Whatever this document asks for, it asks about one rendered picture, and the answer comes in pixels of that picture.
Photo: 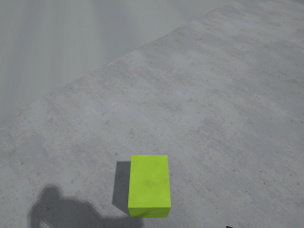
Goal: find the carton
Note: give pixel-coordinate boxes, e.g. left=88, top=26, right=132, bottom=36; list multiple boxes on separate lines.
left=127, top=155, right=171, bottom=218

